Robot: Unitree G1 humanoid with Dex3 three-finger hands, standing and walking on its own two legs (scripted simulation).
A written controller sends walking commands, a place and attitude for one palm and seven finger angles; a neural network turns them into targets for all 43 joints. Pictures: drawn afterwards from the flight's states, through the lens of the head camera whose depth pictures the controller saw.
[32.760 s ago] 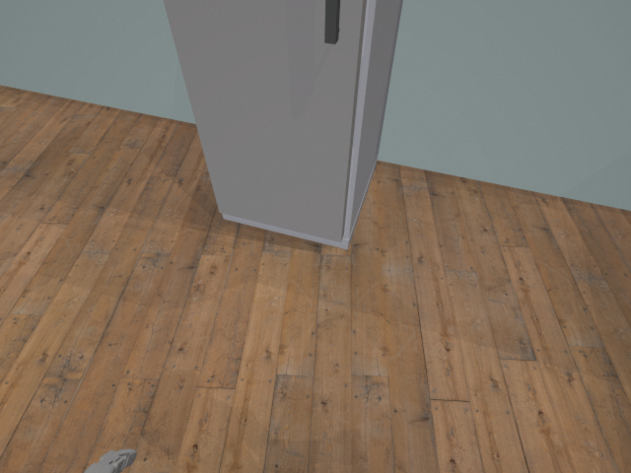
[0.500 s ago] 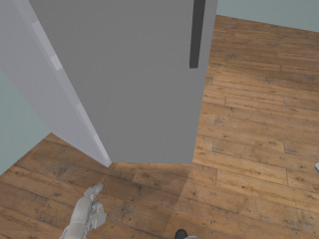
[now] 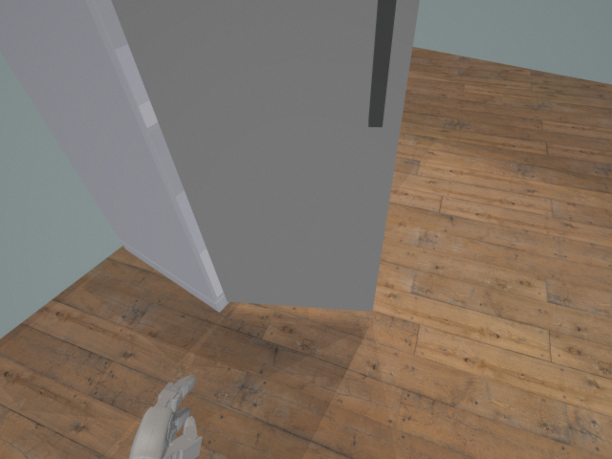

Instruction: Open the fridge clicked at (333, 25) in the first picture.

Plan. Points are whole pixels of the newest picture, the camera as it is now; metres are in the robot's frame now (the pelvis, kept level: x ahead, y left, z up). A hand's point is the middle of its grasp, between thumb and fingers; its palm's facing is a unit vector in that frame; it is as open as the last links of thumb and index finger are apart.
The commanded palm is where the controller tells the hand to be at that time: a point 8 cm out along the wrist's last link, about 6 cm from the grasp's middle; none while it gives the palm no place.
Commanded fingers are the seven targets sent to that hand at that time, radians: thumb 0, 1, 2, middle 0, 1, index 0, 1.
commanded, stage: stop stepping back and stand still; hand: right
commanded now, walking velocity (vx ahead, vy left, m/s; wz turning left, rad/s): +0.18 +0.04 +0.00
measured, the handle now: (383, 22) +0.71 -0.08 +0.26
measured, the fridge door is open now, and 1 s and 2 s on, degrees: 61 61 61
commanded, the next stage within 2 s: let the arm hang, fingers relaxed in 0.72 s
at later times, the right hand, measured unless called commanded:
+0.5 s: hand out of the picture +0.19 -0.29 +0.15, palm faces +0.45 +0.78 -0.43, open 7.4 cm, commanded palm +0.14 -0.32 +0.17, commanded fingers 0.00 -0.90 -0.90 0.20 0.30 0.20 0.30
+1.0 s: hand out of the picture +0.15 -0.28 -0.09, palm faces +0.09 +0.91 -0.41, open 7.4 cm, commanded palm none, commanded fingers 0.00 -0.90 -0.90 0.20 0.30 0.20 0.30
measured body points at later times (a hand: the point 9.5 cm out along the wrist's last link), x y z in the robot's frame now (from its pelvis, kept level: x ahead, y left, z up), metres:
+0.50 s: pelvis +0.00 -0.02 -0.01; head -0.01 -0.03 +0.44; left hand +0.15 +0.21 -0.10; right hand +0.16 -0.33 +0.18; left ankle -0.01 +0.09 -0.74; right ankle +0.03 -0.12 -0.74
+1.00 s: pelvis -0.01 -0.03 -0.01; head -0.01 +0.00 +0.44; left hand +0.17 +0.24 -0.12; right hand +0.15 -0.32 -0.06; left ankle -0.01 +0.09 -0.74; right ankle +0.03 -0.12 -0.74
